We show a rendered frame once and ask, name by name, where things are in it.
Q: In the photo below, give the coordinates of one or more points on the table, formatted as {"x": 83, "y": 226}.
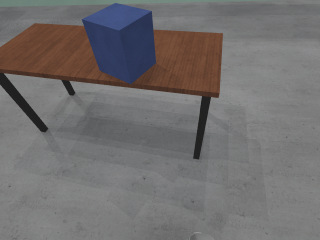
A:
{"x": 187, "y": 62}

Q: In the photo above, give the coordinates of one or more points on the carton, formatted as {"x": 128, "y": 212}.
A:
{"x": 122, "y": 40}

